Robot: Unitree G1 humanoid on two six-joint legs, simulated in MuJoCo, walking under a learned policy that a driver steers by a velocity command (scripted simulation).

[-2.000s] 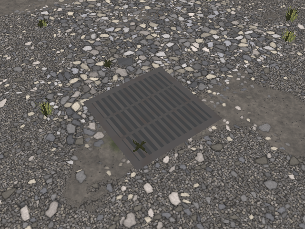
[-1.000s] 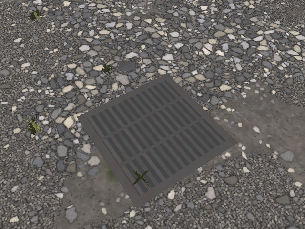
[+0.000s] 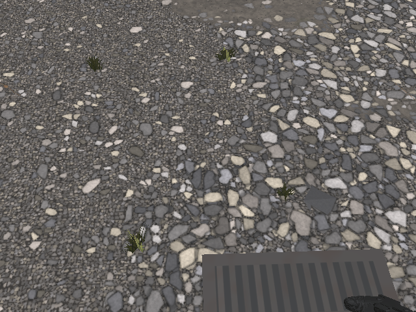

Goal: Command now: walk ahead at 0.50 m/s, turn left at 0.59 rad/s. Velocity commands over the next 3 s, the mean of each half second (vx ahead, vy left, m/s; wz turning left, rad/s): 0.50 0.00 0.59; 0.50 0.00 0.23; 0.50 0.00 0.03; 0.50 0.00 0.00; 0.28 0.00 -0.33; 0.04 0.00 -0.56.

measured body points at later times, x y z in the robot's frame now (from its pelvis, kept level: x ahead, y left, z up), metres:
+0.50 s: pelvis +0.27 +0.03 +0.01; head +0.31 +0.05 +0.46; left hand +0.44 +0.30 -0.08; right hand +0.31 -0.26 -0.11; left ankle +0.11 +0.06 -0.72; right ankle +0.47 -0.05 -0.69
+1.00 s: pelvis +0.53 +0.10 +0.02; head +0.56 +0.12 +0.47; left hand +0.39 +0.32 -0.12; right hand +0.81 -0.01 -0.08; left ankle +0.61 +0.26 -0.70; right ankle +0.48 -0.03 -0.72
